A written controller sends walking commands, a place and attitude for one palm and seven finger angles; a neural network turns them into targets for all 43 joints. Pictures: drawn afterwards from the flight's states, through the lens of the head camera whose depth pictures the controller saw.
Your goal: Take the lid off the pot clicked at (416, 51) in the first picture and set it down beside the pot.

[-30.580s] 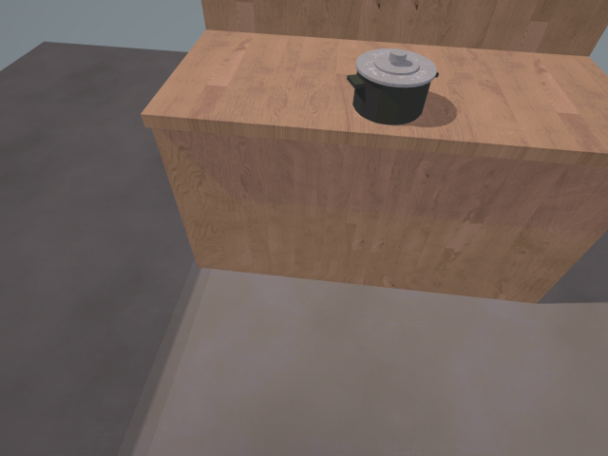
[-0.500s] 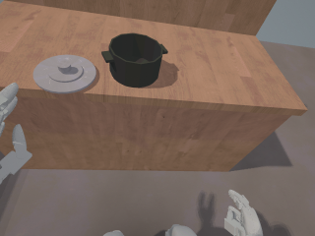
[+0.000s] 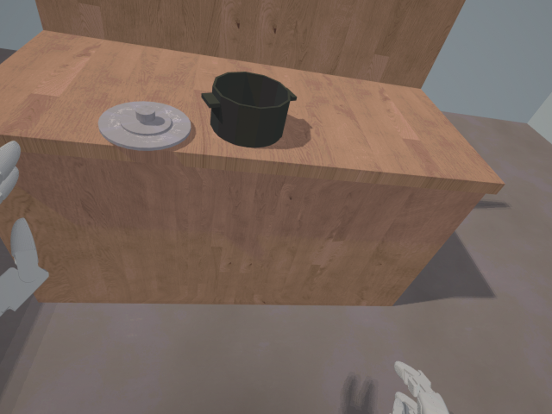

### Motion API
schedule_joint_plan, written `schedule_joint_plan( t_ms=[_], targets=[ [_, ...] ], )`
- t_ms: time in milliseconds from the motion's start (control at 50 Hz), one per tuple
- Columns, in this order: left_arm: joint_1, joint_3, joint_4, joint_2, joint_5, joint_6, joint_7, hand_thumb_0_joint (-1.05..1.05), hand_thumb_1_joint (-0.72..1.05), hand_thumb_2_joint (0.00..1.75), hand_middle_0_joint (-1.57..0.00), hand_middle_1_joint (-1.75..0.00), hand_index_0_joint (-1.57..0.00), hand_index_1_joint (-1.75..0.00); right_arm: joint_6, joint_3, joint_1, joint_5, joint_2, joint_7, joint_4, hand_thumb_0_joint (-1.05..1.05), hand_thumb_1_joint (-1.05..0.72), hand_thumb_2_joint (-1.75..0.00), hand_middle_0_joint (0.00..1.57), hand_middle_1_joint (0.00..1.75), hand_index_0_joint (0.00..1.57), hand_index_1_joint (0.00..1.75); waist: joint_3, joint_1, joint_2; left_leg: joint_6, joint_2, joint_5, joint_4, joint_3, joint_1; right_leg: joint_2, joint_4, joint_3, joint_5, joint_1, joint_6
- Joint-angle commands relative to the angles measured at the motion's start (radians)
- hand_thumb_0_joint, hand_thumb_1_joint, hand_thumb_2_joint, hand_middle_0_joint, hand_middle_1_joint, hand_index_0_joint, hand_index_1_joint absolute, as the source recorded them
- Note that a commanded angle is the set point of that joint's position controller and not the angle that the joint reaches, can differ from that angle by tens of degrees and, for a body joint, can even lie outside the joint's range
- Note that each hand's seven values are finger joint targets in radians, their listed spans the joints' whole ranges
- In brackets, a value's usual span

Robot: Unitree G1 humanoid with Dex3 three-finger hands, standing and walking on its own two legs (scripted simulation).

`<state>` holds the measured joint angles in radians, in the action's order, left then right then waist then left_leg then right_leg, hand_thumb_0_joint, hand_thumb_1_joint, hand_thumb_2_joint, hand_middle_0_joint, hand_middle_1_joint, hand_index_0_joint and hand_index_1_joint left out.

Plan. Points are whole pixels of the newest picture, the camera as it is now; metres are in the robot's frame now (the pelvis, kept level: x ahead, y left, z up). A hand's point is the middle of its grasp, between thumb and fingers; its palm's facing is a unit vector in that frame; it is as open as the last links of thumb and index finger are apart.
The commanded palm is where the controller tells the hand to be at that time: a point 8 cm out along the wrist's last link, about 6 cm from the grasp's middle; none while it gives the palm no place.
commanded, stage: stop stepping back and stand still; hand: left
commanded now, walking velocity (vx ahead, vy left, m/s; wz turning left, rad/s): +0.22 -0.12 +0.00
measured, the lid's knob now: (145, 113) +0.72 +0.33 +0.04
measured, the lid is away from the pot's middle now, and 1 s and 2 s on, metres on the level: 0.25 0.25 0.25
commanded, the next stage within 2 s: let the arm hang, fingers relaxed in 1.78 s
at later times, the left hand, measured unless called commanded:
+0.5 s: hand out of the picture +0.03 +0.23 -0.13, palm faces -0.03 -0.98 -0.17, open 7.4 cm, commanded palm none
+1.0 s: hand out of the picture +0.06 +0.31 -0.13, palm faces +0.12 -0.96 -0.25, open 7.4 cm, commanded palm none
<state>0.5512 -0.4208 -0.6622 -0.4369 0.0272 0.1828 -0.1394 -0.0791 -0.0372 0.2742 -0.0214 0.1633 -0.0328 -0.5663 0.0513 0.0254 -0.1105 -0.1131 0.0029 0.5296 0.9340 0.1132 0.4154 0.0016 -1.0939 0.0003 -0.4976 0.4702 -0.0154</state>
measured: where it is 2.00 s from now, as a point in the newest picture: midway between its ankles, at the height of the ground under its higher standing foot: outside the picture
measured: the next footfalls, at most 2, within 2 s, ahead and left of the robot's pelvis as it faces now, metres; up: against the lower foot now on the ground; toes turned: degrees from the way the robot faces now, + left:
right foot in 0.30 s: -0.04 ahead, -0.06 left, +0.00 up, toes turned +0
left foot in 0.70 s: -0.06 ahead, +0.21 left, +0.00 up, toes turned +7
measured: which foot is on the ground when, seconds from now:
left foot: down 0.00-0.46, up 0.48-0.68, down 0.70-1.00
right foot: up 0.00-0.28, down 0.30-0.68, up 0.70-0.92, down 0.94-1.00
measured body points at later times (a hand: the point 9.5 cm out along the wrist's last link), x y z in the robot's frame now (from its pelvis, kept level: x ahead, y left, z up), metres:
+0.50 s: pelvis -0.08 +0.05 +0.02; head -0.07 +0.07 +0.47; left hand +0.03 +0.28 -0.11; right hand +0.01 -0.21 -0.09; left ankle -0.01 +0.05 -0.67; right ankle -0.08 -0.06 -0.69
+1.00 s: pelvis -0.03 +0.09 +0.03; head +0.00 +0.10 +0.48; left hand +0.05 +0.36 -0.11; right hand -0.05 -0.12 -0.12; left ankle -0.10 +0.20 -0.69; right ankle -0.03 -0.06 -0.69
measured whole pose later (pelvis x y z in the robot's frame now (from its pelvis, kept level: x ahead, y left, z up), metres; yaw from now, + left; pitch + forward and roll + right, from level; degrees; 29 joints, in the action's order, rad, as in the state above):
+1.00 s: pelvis -0.03 +0.09 +0.03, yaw +7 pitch +2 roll -2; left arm 0.17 -0.06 0.93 -0.25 -0.02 0.02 -0.02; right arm 0.00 0.04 0.43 0.02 0.08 -0.01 -1.01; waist -0.01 0.04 0.00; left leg 0.01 -0.03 0.47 0.72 -0.03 0.29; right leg 0.01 -0.64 0.01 -0.36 0.32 0.01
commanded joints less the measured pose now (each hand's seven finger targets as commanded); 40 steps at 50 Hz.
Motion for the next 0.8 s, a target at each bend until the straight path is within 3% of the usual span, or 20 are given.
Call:
schedule_joint_plan(
  t_ms=[0, 60, 220, 240, 260, 300, 340, 360, 400, 420, 440, 460, 500, 600, 640, 660, 680, 700, 740, 780],
  targets=[
    [-0.076, -0.144, -0.343, -0.254, 0.002, 0.092, -0.027, 0.00, 0.90, 0.90, -0.20, -0.30, -0.20, -0.30, -0.090, 0.048, -0.112, 0.019, 0.138, 0.021, 0.118, 0.00, -0.90, -0.90, 0.20, 0.30, 0.20, 0.30, -0.006, 0.001, 0.313, 0.063, -0.287, -0.266, -0.571, -0.549, 0.044, -0.042, -0.289, 0.043, 0.052, 0.106, 0.000],
    [0.013, -0.147, -0.218, -0.222, 0.015, 0.078, -0.025, 0.00, 0.90, 0.90, -0.20, -0.30, -0.20, -0.30, -0.058, 0.039, -0.086, 0.012, 0.134, 0.023, 0.102, 0.00, -0.90, -0.90, 0.20, 0.30, 0.20, 0.30, -0.027, 0.007, 0.281, 0.049, -0.248, -0.089, -0.549, -0.401, 0.074, -0.047, -0.061, -0.021, 0.138, 0.030, -0.008],
    [-0.076, -0.054, -0.077, -0.155, 0.038, 0.021, 0.036, 0.00, 0.90, 0.90, -0.20, -0.30, -0.20, -0.30, -0.055, 0.050, -0.107, 0.018, 0.158, -0.004, 0.155, 0.00, -0.90, -0.90, 0.20, 0.30, 0.20, 0.30, -0.020, 0.003, 0.282, 0.223, -0.175, -0.059, -0.547, -0.257, 0.038, -0.098, 0.524, -0.190, 0.070, -0.297, -0.052],
    [-0.121, 0.256, 0.620, 0.155, -0.075, -0.148, 0.110, 0.00, 0.90, 0.90, -0.20, -0.30, -0.20, -0.30, -0.037, 0.097, -0.044, 0.022, 0.257, 0.008, 0.003, 0.00, -0.90, -0.90, 0.20, 0.30, 0.20, 0.30, -0.126, 0.072, 0.180, 0.046, -0.198, -0.184, -0.279, -0.430, 0.012, 0.048, 0.538, -0.083, 0.201, -0.080, -0.044],
    [-0.157, 0.262, 0.675, 0.140, -0.098, -0.211, 0.134, 0.00, 0.90, 0.90, -0.20, -0.30, -0.20, -0.30, 0.035, 0.100, 0.050, 0.030, 0.197, 0.008, -0.004, 0.00, -0.90, -0.90, 0.20, 0.30, 0.20, 0.30, -0.089, 0.073, 0.072, 0.004, -0.191, -0.039, -0.235, -0.399, 0.004, 0.047, 0.524, -0.093, 0.161, -0.076, -0.080],
    [-0.234, 0.283, 0.754, 0.163, -0.082, -0.223, 0.149, 0.00, 0.90, 0.90, -0.20, -0.30, -0.20, -0.30, 0.070, 0.107, 0.077, 0.051, 0.208, 0.012, 0.012, 0.00, -0.90, -0.90, 0.20, 0.30, 0.20, 0.30, -0.079, 0.085, 0.025, -0.013, -0.243, 0.022, -0.470, -0.600, -0.029, -0.040, 0.306, -0.109, 0.060, 0.053, -0.071],
    [-0.176, 0.276, 0.872, 0.125, -0.079, -0.238, 0.139, 0.00, 0.90, 0.90, -0.20, -0.30, -0.20, -0.30, 0.066, 0.128, 0.090, 0.079, 0.261, -0.010, -0.028, 0.00, -0.90, -0.90, 0.20, 0.30, 0.20, 0.30, 0.065, 0.065, 0.042, 0.357, -0.244, -0.229, -0.670, -0.646, -0.305, -0.097, 0.030, -0.032, -0.053, 0.156, -0.020],
    [-0.088, 0.266, 0.947, 0.106, -0.069, -0.243, 0.134, 0.00, 0.90, 0.90, -0.20, -0.30, -0.20, -0.30, 0.074, 0.124, 0.019, 0.062, 0.267, -0.015, -0.036, 0.00, -0.90, -0.90, 0.20, 0.30, 0.20, 0.30, 0.062, 0.007, 0.158, 0.461, -0.220, -0.181, -0.734, -0.577, -0.188, -0.088, 0.016, 0.000, -0.041, 0.059, -0.018],
    [0.004, 0.260, 1.121, 0.036, -0.063, -0.249, 0.152, 0.00, 0.90, 0.90, -0.20, -0.30, -0.20, -0.30, 0.077, 0.119, -0.197, 0.072, 0.249, 0.001, -0.031, 0.00, -0.90, -0.90, 0.20, 0.30, 0.20, 0.30, -0.001, -0.131, 0.296, 0.256, -0.149, -0.020, -0.773, -0.374, 0.246, -0.046, 0.267, -0.025, -0.047, -0.376, -0.062],
    [0.120, 0.261, 1.224, 0.018, -0.069, -0.250, 0.158, 0.00, 0.90, 0.90, -0.20, -0.30, -0.20, -0.30, 0.085, 0.132, -0.273, 0.067, 0.250, 0.007, -0.031, 0.00, -0.90, -0.90, 0.20, 0.30, 0.20, 0.30, 0.006, -0.215, 0.108, 0.258, -0.043, 0.049, -0.526, -0.232, 0.406, 0.008, 0.495, -0.021, -0.012, -0.629, -0.140],
    [0.050, 0.283, 1.264, -0.004, -0.074, -0.239, 0.145, 0.00, 0.90, 0.90, -0.20, -0.30, -0.20, -0.30, 0.092, 0.125, -0.228, 0.041, 0.170, 0.018, -0.054, 0.00, -0.90, -0.90, 0.20, 0.30, 0.20, 0.30, -0.011, -0.170, -0.319, 0.254, 0.126, 0.029, 0.014, -0.054, 0.411, 0.150, 0.727, 0.245, -0.056, -0.509, -0.280],
    [-0.271, 0.325, 1.190, -0.008, -0.074, -0.221, 0.120, 0.00, 0.90, 0.90, -0.20, -0.30, -0.20, -0.30, 0.104, 0.146, -0.112, 0.038, 0.190, 0.021, -0.072, 0.00, -0.90, -0.90, 0.20, 0.30, 0.20, 0.30, -0.032, -0.017, -0.331, 0.162, 0.103, -0.041, 0.491, -0.106, 0.310, 0.317, 0.846, 0.451, -0.006, -0.208, -0.324],
    [-0.511, 0.368, 1.198, 0.059, -0.069, -0.177, 0.096, 0.00, 0.90, 0.90, -0.20, -0.30, -0.20, -0.30, 0.133, 0.149, -0.003, 0.054, 0.186, 0.024, -0.129, 0.00, -0.90, -0.90, 0.20, 0.30, 0.20, 0.30, -0.043, 0.133, 0.172, 0.117, -0.010, -0.217, 0.726, -0.239, 0.177, 0.297, 0.847, 0.413, -0.052, 0.049, -0.247],
    [-0.324, 0.330, 1.455, 0.074, -0.086, -0.152, 0.099, 0.00, 0.90, 0.90, -0.20, -0.30, -0.20, -0.30, 0.079, 0.134, 0.045, 0.050, 0.095, 0.022, -0.188, 0.00, -0.90, -0.90, 0.20, 0.30, 0.20, 0.30, -0.123, 0.040, 0.172, 0.090, -0.123, 0.065, -0.022, -0.167, 0.079, 0.297, 0.740, 0.335, -0.062, -0.088, -0.245],
    [-0.287, 0.334, 1.519, 0.086, -0.065, -0.175, 0.131, 0.00, 0.90, 0.90, -0.20, -0.30, -0.20, -0.30, 0.067, 0.127, 0.255, 0.055, 0.081, 0.020, -0.305, 0.00, -0.90, -0.90, 0.20, 0.30, 0.20, 0.30, -0.106, 0.075, 0.262, 0.082, -0.034, -0.092, -0.467, -0.052, -0.298, 0.129, 0.476, 0.121, -0.162, 0.107, -0.130],
    [-0.237, 0.347, 1.514, 0.162, -0.052, -0.180, 0.150, 0.00, 0.90, 0.90, -0.20, -0.30, -0.20, -0.30, 0.058, 0.141, 0.304, 0.066, 0.165, 0.008, -0.321, 0.00, -0.90, -0.90, 0.20, 0.30, 0.20, 0.30, -0.084, 0.062, 0.595, -0.001, -0.276, 0.023, -0.606, -0.472, -0.405, -0.015, 0.142, -0.046, -0.157, 0.322, -0.037],
    [-0.304, 0.347, 1.485, 0.141, -0.052, -0.182, 0.156, 0.00, 0.90, 0.90, -0.20, -0.30, -0.20, -0.30, 0.061, 0.148, 0.301, 0.073, 0.218, -0.009, -0.304, 0.00, -0.90, -0.90, 0.20, 0.30, 0.20, 0.30, -0.069, 0.074, 0.471, -0.066, -0.371, 0.047, -0.662, -0.663, -0.295, 0.003, 0.012, -0.010, -0.097, 0.300, -0.024],
    [-0.336, 0.344, 1.474, 0.148, -0.044, -0.178, 0.164, 0.00, 0.90, 0.90, -0.20, -0.30, -0.20, -0.30, 0.057, 0.158, 0.250, 0.080, 0.245, -0.022, -0.285, 0.00, -0.90, -0.90, 0.20, 0.30, 0.20, 0.30, -0.022, 0.043, 0.209, -0.081, -0.364, -0.116, -0.651, -0.674, -0.261, 0.007, -0.035, 0.001, -0.048, 0.234, -0.003],
    [-0.395, 0.360, 1.495, 0.165, -0.052, -0.191, 0.156, 0.00, 0.90, 0.90, -0.20, -0.30, -0.20, -0.30, 0.040, 0.143, 0.211, 0.072, 0.201, -0.021, -0.318, 0.00, -0.90, -0.90, 0.20, 0.30, 0.20, 0.30, -0.113, 0.034, 0.396, -0.067, -0.312, -0.171, -0.662, -0.607, -0.142, 0.046, -0.115, 0.023, 0.028, 0.240, -0.009],
    [-0.375, 0.367, 1.510, 0.158, -0.044, -0.187, 0.161, 0.00, 0.90, 0.90, -0.20, -0.30, -0.20, -0.30, 0.031, 0.137, 0.169, 0.071, 0.170, -0.020, -0.334, 0.00, -0.90, -0.90, 0.20, 0.30, 0.20, 0.30, -0.115, 0.002, 0.323, -0.032, -0.267, -0.239, -0.625, -0.462, -0.092, 0.055, 0.038, 0.021, 0.021, 0.111, -0.009]
  ],
)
